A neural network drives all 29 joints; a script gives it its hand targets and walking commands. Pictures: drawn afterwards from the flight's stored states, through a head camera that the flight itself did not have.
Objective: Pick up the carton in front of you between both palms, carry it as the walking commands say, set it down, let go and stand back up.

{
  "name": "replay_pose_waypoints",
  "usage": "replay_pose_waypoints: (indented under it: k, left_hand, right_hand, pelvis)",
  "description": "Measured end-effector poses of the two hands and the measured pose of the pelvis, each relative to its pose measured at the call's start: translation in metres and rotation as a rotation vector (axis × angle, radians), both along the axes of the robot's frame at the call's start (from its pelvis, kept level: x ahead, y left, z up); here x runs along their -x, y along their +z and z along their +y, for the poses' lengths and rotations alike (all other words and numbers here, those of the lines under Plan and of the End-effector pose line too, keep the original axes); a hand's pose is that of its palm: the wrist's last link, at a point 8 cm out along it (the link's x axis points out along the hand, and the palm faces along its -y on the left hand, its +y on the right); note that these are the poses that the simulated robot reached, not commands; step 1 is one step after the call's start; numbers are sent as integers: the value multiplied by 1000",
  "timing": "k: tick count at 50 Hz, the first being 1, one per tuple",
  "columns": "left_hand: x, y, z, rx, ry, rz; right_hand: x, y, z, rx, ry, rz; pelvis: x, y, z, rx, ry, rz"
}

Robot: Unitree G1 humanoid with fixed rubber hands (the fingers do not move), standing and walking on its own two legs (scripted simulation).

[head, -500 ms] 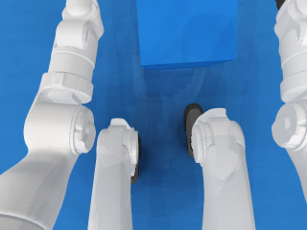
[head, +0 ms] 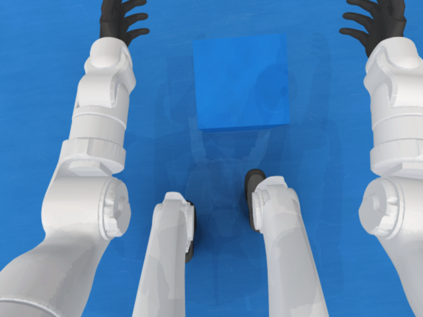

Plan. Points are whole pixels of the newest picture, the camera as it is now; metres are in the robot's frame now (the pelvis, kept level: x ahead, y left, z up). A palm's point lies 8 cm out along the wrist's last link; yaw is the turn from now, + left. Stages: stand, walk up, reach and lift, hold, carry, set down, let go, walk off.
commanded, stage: set down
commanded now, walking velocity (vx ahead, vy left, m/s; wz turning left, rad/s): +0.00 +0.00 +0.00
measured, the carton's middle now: (238, 92) +0.50 -0.09 -0.42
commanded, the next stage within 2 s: let go in 0.22 s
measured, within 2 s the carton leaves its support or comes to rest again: neither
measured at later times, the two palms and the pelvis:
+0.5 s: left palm (56, 57) +0.49 +0.13 +0.02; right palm out of the picture +0.44 -0.29 +0.01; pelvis +0.04 -0.01 +0.13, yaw -2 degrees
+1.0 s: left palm out of the picture +0.33 +0.21 +0.13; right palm out of the picture +0.27 -0.25 +0.14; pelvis +0.09 +0.00 +0.22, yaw -5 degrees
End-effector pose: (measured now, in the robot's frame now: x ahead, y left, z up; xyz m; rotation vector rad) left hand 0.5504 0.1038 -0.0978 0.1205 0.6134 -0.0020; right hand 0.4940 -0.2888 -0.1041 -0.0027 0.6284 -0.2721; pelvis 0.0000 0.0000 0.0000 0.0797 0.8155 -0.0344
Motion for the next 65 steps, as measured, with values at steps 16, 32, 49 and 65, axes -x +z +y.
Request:
replay_pose_waypoints:
  k: [16,32,49,65]
  left_hand:
    - [8,89,6,-20,-14,16]
    - [108,154,42,-102,-30,119]
    - [217,229,99,-90,-30,148]
    - [263,262,130,-97,-18,164]
  right_hand:
    - [8,87,1,18,35,21]
    - [104,155,2,72,137,150]
    - [221,235,40,69,140,176]
    - [246,262,57,65,169,188]
  pelvis:
    - [-18,85,-5,8,-11,-19]
    - [-57,160,-12,34,-24,-212]
    - [-91,214,2,94,-33,-556]
    - [-109,229,13,135,-26,-844]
